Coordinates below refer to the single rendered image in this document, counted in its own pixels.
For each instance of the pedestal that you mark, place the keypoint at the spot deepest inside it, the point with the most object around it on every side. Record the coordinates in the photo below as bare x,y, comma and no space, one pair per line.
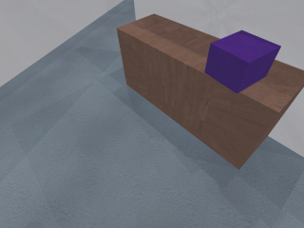
165,61

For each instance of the carton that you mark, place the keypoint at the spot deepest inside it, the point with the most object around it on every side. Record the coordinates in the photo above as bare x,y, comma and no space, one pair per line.
241,59

